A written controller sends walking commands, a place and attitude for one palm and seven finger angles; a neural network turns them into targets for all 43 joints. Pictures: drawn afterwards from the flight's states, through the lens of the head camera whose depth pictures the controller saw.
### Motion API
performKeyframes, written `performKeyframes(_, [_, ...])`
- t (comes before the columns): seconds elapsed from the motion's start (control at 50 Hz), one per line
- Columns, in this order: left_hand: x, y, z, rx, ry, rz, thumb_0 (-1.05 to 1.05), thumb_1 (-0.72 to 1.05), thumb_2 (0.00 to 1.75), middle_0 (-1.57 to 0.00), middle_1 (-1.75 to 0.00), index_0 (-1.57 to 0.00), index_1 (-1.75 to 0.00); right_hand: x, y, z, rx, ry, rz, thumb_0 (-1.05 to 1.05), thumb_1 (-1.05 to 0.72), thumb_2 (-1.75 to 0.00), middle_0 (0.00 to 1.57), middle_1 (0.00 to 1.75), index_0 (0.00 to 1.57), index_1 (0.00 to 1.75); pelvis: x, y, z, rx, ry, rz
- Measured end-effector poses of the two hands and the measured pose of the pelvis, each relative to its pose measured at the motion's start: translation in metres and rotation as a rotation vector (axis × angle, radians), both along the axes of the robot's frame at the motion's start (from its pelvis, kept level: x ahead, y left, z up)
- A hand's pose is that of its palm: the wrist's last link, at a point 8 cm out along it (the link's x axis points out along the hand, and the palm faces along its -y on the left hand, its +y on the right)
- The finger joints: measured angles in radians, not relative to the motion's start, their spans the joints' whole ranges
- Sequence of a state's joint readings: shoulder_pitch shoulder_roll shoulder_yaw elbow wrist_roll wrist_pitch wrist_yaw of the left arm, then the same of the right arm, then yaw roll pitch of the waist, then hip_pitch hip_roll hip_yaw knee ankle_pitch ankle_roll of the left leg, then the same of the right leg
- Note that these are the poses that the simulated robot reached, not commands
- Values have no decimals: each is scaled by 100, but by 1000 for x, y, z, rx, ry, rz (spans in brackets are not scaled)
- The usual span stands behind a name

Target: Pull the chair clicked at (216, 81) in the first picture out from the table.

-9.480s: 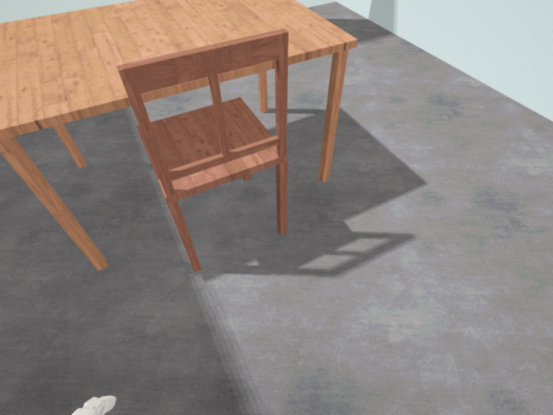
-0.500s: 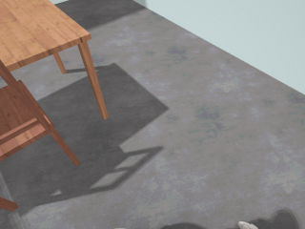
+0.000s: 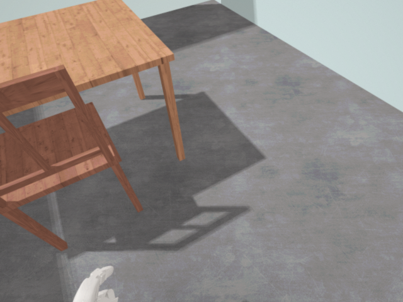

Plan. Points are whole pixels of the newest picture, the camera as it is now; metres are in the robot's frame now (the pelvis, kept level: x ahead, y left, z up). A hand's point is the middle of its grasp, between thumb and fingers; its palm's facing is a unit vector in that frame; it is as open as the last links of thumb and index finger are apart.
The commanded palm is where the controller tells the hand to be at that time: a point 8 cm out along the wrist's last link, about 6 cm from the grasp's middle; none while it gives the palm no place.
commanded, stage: turn to face it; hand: left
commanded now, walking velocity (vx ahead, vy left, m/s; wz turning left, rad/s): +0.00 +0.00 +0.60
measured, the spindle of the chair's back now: (24, 144) +0.56 +0.58 -0.08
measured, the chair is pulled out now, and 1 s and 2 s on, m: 0.00 0.00 0.00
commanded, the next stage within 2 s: take the last steps up to it in 0.90 s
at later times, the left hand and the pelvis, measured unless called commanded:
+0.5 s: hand out of the picture -0.07 +0.25 -0.18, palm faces +0.37 -0.89 -0.26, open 7.4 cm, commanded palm none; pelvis -0.02 +0.03 -0.01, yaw +19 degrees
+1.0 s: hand out of the picture -0.02 +0.23 -0.14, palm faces +0.47 -0.84 -0.28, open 7.4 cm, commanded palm none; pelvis -0.02 +0.00 +0.00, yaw +28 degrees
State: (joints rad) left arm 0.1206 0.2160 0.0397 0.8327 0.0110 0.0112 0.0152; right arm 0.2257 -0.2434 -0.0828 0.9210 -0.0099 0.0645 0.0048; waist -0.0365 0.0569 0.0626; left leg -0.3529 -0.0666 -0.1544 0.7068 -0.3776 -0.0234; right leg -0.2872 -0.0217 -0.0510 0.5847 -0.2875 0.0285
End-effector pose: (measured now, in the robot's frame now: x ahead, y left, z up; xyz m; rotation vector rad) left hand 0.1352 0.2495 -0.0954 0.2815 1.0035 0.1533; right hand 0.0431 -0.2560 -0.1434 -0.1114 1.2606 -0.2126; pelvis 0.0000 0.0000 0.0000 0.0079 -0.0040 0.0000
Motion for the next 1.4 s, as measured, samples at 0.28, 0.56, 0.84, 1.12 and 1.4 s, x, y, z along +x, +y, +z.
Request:
performKeyframes(0.28, [-121,-3,-2,-28,156,254,0,90,90,-21,-30,-20,-30,42,-9,14,-12,50,210,1,-91,-90,19,30,20,30,-7,-8,14,38,-12,197])
performKeyframes(0.56, [-233,52,-46,-115,316,509,1,91,90,-20,-30,-20,-30,127,94,43,-86,-155,490,1,-91,-90,20,30,20,30,-23,40,3,-24,-10,346])
performKeyframes(0.84, [-200,52,-18,-94,158,538,0,91,90,-20,-30,-20,-30,86,107,28,-3,-52,509,1,-90,-89,20,30,20,30,-24,37,14,-6,-16,441])
performKeyframes(1.12, [-207,-24,0,-69,120,611,0,91,90,-21,-30,-20,-30,68,38,-1,28,120,525,1,-91,-90,20,30,20,30,-12,-11,15,41,-18,534])
performKeyframes(1.4, [-311,-100,-11,-230,378,813,0,91,90,-21,-30,-20,-30,125,77,17,9,69,656,1,-91,-90,19,30,20,30,6,9,24,22,-2,588])
